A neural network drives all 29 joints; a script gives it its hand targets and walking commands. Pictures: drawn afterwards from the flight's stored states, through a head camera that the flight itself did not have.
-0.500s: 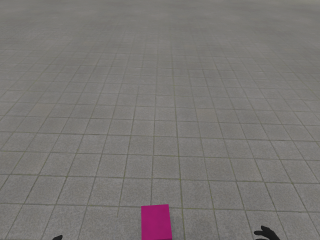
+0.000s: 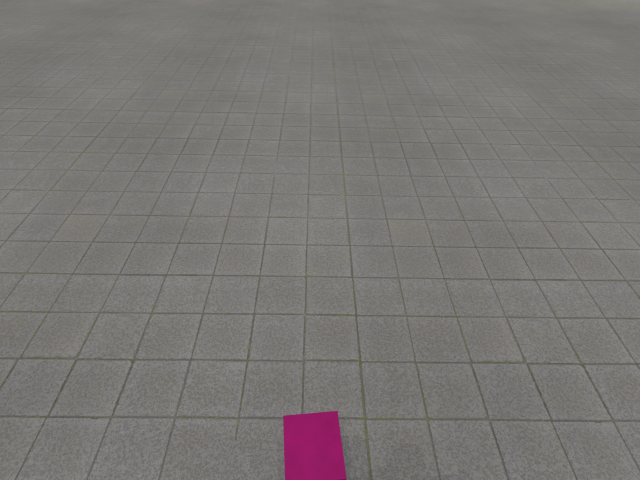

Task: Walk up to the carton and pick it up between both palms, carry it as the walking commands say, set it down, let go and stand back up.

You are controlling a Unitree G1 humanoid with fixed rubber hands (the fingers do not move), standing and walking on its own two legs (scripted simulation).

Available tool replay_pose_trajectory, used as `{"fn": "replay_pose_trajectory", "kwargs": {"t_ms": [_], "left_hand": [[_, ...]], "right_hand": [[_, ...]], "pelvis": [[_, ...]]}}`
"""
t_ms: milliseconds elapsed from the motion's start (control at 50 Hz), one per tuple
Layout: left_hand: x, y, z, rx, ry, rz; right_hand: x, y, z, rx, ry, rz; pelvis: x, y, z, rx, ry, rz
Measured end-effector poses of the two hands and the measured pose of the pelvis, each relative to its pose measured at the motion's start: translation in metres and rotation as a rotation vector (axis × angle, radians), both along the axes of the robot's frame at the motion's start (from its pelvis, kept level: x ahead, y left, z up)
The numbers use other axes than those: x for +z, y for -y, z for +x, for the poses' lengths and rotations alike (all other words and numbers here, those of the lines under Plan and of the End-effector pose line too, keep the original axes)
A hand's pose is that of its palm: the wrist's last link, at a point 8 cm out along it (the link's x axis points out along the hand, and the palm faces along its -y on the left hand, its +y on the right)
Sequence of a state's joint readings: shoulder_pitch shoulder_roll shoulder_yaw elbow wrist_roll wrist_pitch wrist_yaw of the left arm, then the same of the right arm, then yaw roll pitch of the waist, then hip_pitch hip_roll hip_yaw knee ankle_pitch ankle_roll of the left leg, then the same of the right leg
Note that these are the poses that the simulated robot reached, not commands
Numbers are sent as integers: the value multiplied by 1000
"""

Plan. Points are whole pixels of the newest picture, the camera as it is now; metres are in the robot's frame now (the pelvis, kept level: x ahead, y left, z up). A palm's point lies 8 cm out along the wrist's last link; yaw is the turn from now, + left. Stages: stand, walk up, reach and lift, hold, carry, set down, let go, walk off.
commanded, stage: stand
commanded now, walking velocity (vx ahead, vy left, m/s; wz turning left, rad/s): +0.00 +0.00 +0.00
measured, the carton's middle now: (312, 457) +0.41 +0.01 -0.69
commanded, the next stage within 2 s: none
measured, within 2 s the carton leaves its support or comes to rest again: neither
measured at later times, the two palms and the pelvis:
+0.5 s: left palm out of the picture +0.06 +0.30 -0.11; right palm out of the picture +0.07 -0.30 -0.10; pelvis -0.02 +0.00 +0.00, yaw +0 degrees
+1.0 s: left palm out of the picture +0.04 +0.30 -0.11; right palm out of the picture +0.05 -0.30 -0.10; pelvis -0.03 +0.00 +0.01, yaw -1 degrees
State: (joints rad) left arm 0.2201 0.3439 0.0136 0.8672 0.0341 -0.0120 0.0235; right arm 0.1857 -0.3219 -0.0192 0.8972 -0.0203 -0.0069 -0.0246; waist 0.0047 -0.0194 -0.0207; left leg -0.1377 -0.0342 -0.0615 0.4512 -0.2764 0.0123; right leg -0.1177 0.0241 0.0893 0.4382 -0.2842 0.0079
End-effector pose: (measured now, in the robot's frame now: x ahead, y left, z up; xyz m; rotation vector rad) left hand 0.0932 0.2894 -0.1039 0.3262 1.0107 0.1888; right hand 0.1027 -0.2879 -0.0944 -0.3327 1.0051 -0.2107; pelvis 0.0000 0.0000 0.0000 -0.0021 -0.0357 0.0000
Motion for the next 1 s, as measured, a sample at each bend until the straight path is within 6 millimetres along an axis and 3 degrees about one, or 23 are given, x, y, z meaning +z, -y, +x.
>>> {"fn": "replay_pose_trajectory", "kwargs": {"t_ms": [660,1000], "left_hand": [[-6,-7,-38,1,-101,4],[-8,-11,-49,7,-144,9]], "right_hand": [[-3,13,-44,-32,-103,-9],[-5,14,-51,-40,-133,-8]], "pelvis": [[5,1,-23,-9,19,0],[6,-1,-27,-10,16,0]]}}
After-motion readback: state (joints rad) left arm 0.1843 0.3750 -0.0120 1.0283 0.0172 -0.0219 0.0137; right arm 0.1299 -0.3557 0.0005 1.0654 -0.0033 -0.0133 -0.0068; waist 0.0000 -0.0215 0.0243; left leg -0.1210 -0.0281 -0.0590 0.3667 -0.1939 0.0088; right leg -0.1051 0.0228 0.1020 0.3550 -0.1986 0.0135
